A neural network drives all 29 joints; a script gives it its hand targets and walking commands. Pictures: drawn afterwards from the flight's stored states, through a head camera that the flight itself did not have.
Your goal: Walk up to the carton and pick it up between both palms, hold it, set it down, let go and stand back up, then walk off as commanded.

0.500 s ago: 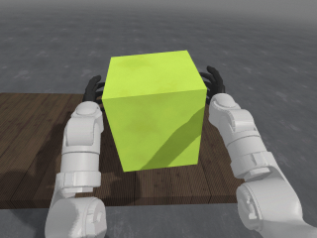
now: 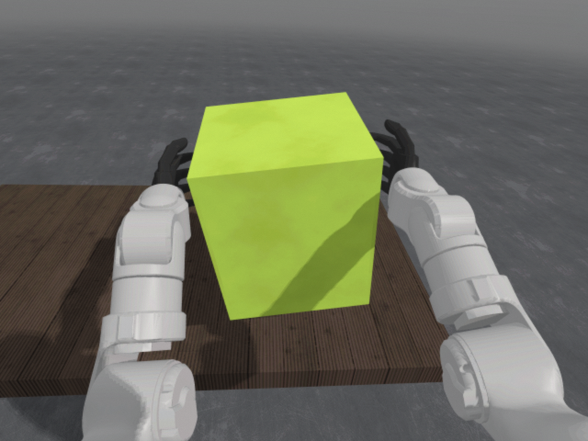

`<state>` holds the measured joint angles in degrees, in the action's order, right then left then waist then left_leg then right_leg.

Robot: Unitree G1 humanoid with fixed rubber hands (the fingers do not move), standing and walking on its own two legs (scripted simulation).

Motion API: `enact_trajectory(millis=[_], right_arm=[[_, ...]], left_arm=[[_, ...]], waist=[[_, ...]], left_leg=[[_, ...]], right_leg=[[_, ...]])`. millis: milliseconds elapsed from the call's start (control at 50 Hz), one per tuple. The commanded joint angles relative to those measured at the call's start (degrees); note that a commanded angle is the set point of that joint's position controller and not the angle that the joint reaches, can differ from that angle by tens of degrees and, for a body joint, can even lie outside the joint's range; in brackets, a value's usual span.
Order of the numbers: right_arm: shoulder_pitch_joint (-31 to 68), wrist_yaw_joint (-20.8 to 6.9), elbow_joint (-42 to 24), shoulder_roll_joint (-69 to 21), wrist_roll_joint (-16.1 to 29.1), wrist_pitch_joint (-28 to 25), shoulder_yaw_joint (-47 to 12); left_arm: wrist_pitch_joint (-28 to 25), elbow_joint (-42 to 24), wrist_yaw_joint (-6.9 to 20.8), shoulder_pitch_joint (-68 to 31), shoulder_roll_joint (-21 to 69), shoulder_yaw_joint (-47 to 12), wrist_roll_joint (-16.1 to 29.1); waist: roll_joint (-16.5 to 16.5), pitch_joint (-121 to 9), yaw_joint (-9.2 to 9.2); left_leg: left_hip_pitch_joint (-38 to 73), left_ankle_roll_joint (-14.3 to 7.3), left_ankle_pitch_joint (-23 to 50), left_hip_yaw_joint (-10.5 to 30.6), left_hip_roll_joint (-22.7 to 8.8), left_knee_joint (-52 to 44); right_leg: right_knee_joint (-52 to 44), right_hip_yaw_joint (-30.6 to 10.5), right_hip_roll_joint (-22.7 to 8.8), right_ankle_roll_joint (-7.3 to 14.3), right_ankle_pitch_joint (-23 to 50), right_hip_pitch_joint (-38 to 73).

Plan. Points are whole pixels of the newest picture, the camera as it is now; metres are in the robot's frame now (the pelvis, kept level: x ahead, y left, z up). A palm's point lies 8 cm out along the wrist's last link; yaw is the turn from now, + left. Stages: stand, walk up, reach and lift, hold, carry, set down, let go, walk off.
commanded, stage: hold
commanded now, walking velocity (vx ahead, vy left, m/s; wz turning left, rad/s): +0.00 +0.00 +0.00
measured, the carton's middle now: (288, 206) +0.43 +0.00 +0.19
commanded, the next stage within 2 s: none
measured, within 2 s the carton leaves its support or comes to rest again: neither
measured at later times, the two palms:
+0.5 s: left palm (170, 185) +0.36 +0.15 +0.26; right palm (410, 168) +0.37 -0.14 +0.28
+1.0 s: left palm (170, 186) +0.36 +0.15 +0.26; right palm (410, 168) +0.37 -0.14 +0.28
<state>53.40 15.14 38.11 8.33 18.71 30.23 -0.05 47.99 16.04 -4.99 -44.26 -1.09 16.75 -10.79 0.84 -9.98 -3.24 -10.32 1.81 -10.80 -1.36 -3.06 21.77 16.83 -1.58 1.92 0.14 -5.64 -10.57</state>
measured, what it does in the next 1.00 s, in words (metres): stands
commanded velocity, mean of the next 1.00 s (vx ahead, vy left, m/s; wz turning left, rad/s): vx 0.00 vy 0.00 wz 0.00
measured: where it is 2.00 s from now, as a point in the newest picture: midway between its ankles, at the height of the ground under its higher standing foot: outside the picture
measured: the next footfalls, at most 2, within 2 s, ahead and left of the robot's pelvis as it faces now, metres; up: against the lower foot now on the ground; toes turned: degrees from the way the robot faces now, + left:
none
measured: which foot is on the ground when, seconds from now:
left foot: down 0.00-1.00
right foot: down 0.00-1.00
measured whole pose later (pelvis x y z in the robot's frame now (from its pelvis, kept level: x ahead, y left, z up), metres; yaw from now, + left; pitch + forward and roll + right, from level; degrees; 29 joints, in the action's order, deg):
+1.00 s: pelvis +0.00 +0.00 +0.00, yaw +0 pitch -1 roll -1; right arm 55.9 16.0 37.8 8.8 19.1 33.7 0.0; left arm 50.4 16.0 -4.0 -46.5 -1.4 17.8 -11.7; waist 0.4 -10.4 -3.8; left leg -10.1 1.8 -10.6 -1.3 -3.1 21.8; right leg 17.2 -1.6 1.9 0.1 -5.6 -10.5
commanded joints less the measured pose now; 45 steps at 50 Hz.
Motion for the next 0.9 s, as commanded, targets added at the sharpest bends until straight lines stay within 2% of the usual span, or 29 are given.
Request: enact_trajectory(millis=[0,40,60,80,100,160,180,200,220,240,360,380,400,420,440,460,500,540,560,580,640,660,680,740,760,780,800,820,880], right_arm=[[49.3,-7.8,-23.5,-42.5,11.7,0.0,-17.3],[49.3,-7.6,-22.0,-42.1,11.5,0.8,-16.8],[46.2,-7.5,-17.9,-40.6,9.5,1.7,-14.6],[49.5,-7.9,-20.0,-42.5,10.7,1.1,-15.7],[50.5,-7.9,-22.0,-43.5,10.8,1.2,-15.6],[51.3,-8.5,-18.1,-42.5,10.4,1.3,-14.8],[50.4,-8.5,-17.8,-41.7,9.6,1.3,-13.4],[50.4,-8.8,-17.8,-42.3,10.7,1.5,-13.8],[51.4,-8.8,-16.9,-41.3,10.3,1.8,-13.1],[51.8,-9.2,-17.0,-41.7,10.9,1.4,-14.2],[48.7,-8.7,-14.6,-41.6,9.2,2.2,-13.7],[51.5,-8.8,-16.6,-41.5,9.6,1.8,-13.4],[48.2,-8.8,-12.6,-40.4,9.0,2.5,-12.1],[49.1,-8.7,-15.9,-41.0,9.9,1.8,-13.0],[52.1,-8.6,-18.3,-41.3,10.7,1.8,-13.9],[51.3,-8.4,-17.3,-41.3,10.2,2.1,-13.5],[51.1,-8.7,-16.5,-39.9,9.8,2.1,-13.4],[51.2,-8.3,-18.4,-41.7,11.0,1.7,-14.7],[51.6,-8.2,-18.6,-40.4,10.4,1.8,-14.0],[50.4,-8.1,-17.9,-41.4,11.0,1.8,-14.2],[49.8,-8.3,-18.5,-41.6,11.0,2.2,-14.5],[51.1,-8.6,-18.2,-40.8,10.4,2.4,-14.1],[51.3,-8.5,-18.3,-40.4,10.2,2.1,-13.3],[50.8,-8.3,-18.1,-42.3,10.3,2.2,-14.2],[47.8,-8.3,-15.7,-40.9,9.9,2.8,-13.0],[51.5,-8.3,-19.9,-41.3,10.8,1.9,-14.0],[48.8,-8.1,-16.6,-41.1,10.3,2.8,-13.2],[51.7,-8.2,-19.0,-41.3,10.7,2.1,-14.0],[49.4,-8.4,-16.8,-41.3,10.0,2.8,-13.3]], left_arm=[[-5.6,-17.2,8.9,-55.5,32.7,-28.4,11.1],[-4.5,-14.9,9.1,-54.0,32.6,-26.9,9.7],[-3.7,-12.0,9.7,-52.6,31.6,-25.4,7.6],[-4.1,-12.7,10.0,-53.6,32.2,-24.7,8.1],[-4.5,-14.9,10.0,-55.6,32.5,-25.0,9.2],[-4.7,-12.3,9.5,-58.0,31.3,-24.6,9.3],[-4.6,-13.5,9.5,-58.2,32.8,-26.2,9.9],[-4.3,-12.3,9.6,-57.6,32.2,-24.9,9.5],[-3.9,-10.0,9.9,-56.7,31.1,-23.8,8.8],[-4.1,-10.2,9.7,-55.9,31.2,-23.2,8.3],[-3.7,-8.0,11.0,-53.7,28.8,-20.7,7.1],[-3.5,-6.7,11.2,-53.9,29.2,-20.5,7.7],[-4.0,-8.6,11.3,-56.4,28.2,-20.5,7.4],[-4.0,-10.3,11.2,-55.2,29.4,-21.6,7.7],[-4.1,-9.3,11.1,-55.4,28.4,-20.9,7.9],[-4.3,-10.5,11.1,-56.3,28.7,-21.2,8.0],[-3.8,-8.5,11.4,-54.8,30.2,-22.2,8.0],[-4.0,-11.1,11.2,-54.9,29.9,-22.2,8.1],[-3.9,-10.6,11.1,-54.1,30.0,-23.1,8.7],[-4.3,-13.3,10.9,-56.2,30.2,-23.9,9.1],[-4.1,-13.7,10.7,-55.9,30.6,-24.0,9.2],[-3.9,-10.5,10.6,-56.0,29.7,-22.7,8.9],[-4.2,-11.6,10.5,-56.4,30.3,-23.7,9.8],[-4.0,-9.7,10.7,-56.0,28.8,-21.7,8.9],[-4.1,-12.1,10.5,-56.3,29.9,-22.2,8.3],[-4.3,-12.6,10.5,-55.9,31.0,-23.8,10.1],[-4.2,-11.8,10.6,-56.9,29.4,-22.7,9.3],[-3.7,-9.5,10.7,-55.0,30.6,-23.4,9.2],[-4.2,-11.7,10.4,-56.8,30.0,-22.9,9.3]], waist=[[-3.8,-28.3,-3.24],[-3.1,-25.9,-2.87],[-5.3,-21.7,-4.06],[-3.1,-22.8,-2.59],[-2.4,-25.1,-2.75],[-3.3,-23.6,-1.78],[-5.3,-24.9,-4.08],[-5.0,-24.1,-2.88],[-3.8,-22.8,-3.29],[-3.1,-23.3,-1.54],[-1.3,-20.7,-2.48],[-1.2,-21.3,-1.69],[-2.4,-21.5,-3.14],[-2.6,-23.6,-2.93],[-0.6,-25.0,-1.61],[-1.6,-24.1,-2.74],[-3.1,-21.9,-2.97],[-2.7,-25.9,-2.46],[-2.8,-24.0,-3.27],[-4.5,-26.2,-3.05],[-3.1,-25.2,-3.24],[-1.9,-23.2,-2.55],[-3.5,-24.1,-3.39],[-1.1,-24.0,-1.66],[-4.0,-23.6,-3.91],[-2.9,-26.5,-2.5],[-2.6,-23.5,-3.7],[-3.1,-24.6,-2.46],[-3.0,-23.3,-3.36]], left_leg=[[8.7,0.5,15.2,3.5,6.3,-0.3],[7.4,0.1,13.0,3.1,6.3,-0.9],[7.3,0.7,11.0,2.7,6.6,-1.8],[6.1,-0.1,11.1,2.7,6.6,-1.7],[5.9,-0.2,10.2,2.6,6.7,-1.7],[5.8,-0.2,7.6,2.7,6.2,-2.4],[6.4,0.5,8.4,2.6,6.2,-2.3],[5.5,0.1,9.4,2.9,6.5,-2.0],[5.4,-0.7,6.5,2.9,6.5,-2.4],[5.0,-0.9,8.1,3.1,6.1,-2.1],[5.0,-1.4,6.6,2.4,6.6,-3.1],[3.2,-1.7,5.6,2.5,6.6,-3.3],[4.0,-1.1,4.6,2.3,6.7,-3.5],[4.6,-0.6,7.9,2.3,6.5,-3.0],[3.8,-1.5,6.6,2.3,6.8,-2.5],[3.6,-1.1,6.8,2.8,6.5,-2.9],[3.9,-0.5,6.4,2.6,6.4,-3.4],[5.6,-0.7,9.2,2.4,6.6,-2.1],[4.7,-0.6,7.2,2.9,6.6,-2.3],[5.8,-0.1,9.2,2.9,6.4,-2.3],[5.7,0.0,11.3,3.1,6.3,-2.1],[5.2,-0.7,7.9,3.1,6.2,-2.6],[4.2,-0.4,7.2,3.5,6.3,-2.2],[4.1,-1.2,7.4,2.5,6.4,-2.4],[4.2,0.1,7.6,2.7,6.4,-2.7],[5.2,-0.1,9.8,2.8,6.2,-2.0],[4.5,-0.4,7.1,3.1,6.4,-2.1],[4.4,-0.6,8.6,2.8,6.5,-2.1],[4.9,-0.5,7.0,3.0,6.3,-2.7]], right_leg=[[1.2,2.4,3.0,-2.3,16.6,17.4],[1.1,2.2,2.8,-2.4,14.3,17.2],[0.5,2.6,2.3,-2.3,12.3,15.8],[0.5,2.2,2.4,-2.5,12.4,17.3],[0.9,2.6,2.6,-2.6,12.0,17.3],[-0.1,2.4,2.7,-2.1,8.1,14.4],[0.4,2.5,2.6,-1.9,9.0,15.0],[0.3,2.3,2.5,-2.0,9.4,15.2],[-0.3,2.3,2.3,-2.6,7.0,14.1],[0.3,2.0,2.5,-2.4,8.2,14.6],[-0.3,2.1,1.8,-2.9,7.3,15.4],[-0.2,2.0,1.6,-3.1,6.6,15.8],[-0.3,2.0,1.5,-3.2,5.8,15.6],[0.6,2.2,1.9,-2.8,10.3,17.3],[0.2,1.9,1.9,-3.1,8.9,17.6],[0.5,1.8,1.6,-3.3,9.2,17.8],[0.4,2.5,2.2,-3.0,8.1,16.3],[0.8,2.4,2.1,-3.2,10.5,18.1],[0.2,2.3,2.1,-2.9,8.9,16.8],[0.5,2.1,2.2,-2.7,10.2,16.9],[1.2,2.5,2.9,-2.4,11.5,17.3],[0.3,2.4,2.6,-2.7,7.7,15.5],[0.6,2.2,2.4,-2.6,8.1,16.0],[0.2,2.1,1.9,-3.2,8.1,16.4],[0.8,2.3,2.3,-2.7,8.9,16.5],[1.0,2.0,2.5,-2.8,10.7,16.9],[0.5,1.9,1.9,-2.9,9.6,16.4],[0.3,1.9,2.1,-3.0,9.2,16.4],[0.4,2.2,2.2,-2.7,7.7,14.6]])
